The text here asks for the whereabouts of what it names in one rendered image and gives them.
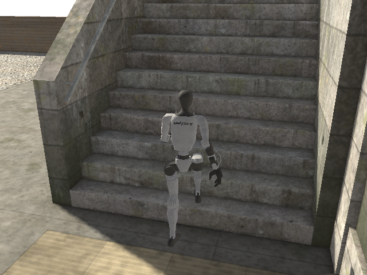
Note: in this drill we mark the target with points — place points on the stairs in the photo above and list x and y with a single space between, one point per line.
251 67

